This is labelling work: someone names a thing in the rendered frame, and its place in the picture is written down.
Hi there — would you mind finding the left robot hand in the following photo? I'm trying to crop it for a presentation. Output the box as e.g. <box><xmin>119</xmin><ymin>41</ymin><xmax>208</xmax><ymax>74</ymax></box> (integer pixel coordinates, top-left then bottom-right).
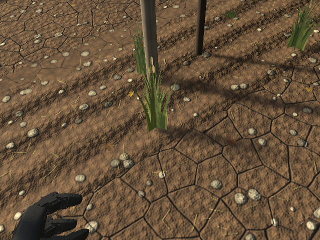
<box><xmin>12</xmin><ymin>191</ymin><xmax>89</xmax><ymax>240</ymax></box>

